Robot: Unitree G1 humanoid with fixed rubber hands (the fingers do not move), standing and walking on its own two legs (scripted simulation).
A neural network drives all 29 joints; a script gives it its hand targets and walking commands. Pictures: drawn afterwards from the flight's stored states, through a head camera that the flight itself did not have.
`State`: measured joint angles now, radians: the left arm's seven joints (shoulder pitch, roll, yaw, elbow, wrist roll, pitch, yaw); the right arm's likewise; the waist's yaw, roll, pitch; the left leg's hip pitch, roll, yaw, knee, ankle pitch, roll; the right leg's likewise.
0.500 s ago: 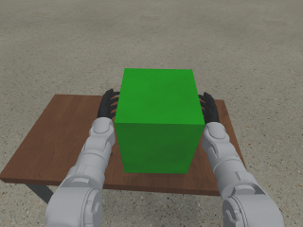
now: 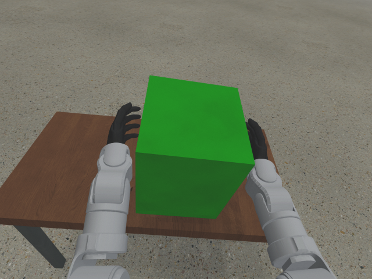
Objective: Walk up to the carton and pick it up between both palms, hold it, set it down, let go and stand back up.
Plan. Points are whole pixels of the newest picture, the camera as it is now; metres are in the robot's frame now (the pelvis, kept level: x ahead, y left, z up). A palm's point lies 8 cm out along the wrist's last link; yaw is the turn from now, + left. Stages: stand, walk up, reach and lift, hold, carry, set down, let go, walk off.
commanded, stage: reach and lift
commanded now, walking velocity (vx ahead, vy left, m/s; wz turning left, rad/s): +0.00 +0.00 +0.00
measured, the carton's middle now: (185, 152) +0.40 -0.02 +0.08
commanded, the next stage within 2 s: hold in 0.96 s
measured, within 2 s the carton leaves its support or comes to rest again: neither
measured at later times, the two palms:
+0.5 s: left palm (114, 135) +0.37 +0.13 +0.17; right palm (256, 153) +0.35 -0.16 +0.14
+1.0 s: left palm (116, 131) +0.37 +0.13 +0.18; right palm (260, 147) +0.35 -0.16 +0.15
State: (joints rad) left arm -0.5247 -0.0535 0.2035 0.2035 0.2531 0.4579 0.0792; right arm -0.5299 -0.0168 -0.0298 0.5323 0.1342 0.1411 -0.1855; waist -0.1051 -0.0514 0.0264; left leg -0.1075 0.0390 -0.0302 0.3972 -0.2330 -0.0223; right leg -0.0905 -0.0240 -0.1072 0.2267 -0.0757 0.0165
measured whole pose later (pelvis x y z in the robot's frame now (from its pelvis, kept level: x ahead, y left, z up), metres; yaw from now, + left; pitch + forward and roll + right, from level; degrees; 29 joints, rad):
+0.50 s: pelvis -0.01 -0.02 +0.00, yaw +1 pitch -8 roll -1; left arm -0.62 -0.06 0.37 0.22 0.35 0.55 -0.07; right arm -0.60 0.05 -0.05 0.54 0.08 0.22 -0.23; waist -0.11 -0.04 0.09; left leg 0.00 0.04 -0.04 0.31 -0.18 -0.03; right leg -0.01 -0.02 -0.12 0.23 -0.08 0.01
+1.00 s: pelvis +0.00 +0.00 +0.00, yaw +0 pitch -9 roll -2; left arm -0.60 -0.07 0.29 0.13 0.36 0.62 -0.01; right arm -0.61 0.00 -0.04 0.52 0.14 0.22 -0.19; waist -0.12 -0.05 0.10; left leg 0.03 0.04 -0.02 0.36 -0.23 -0.02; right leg 0.02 -0.03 -0.10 0.23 -0.09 0.02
